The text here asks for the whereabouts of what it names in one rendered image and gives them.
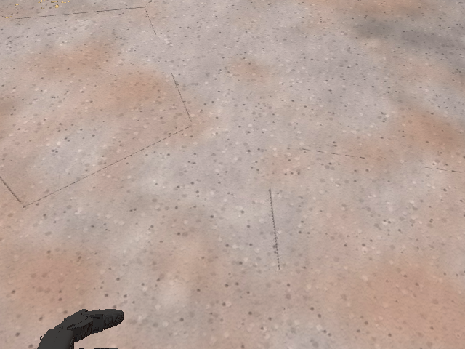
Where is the robot left hand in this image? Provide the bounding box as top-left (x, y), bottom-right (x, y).
top-left (37, 309), bottom-right (124, 349)

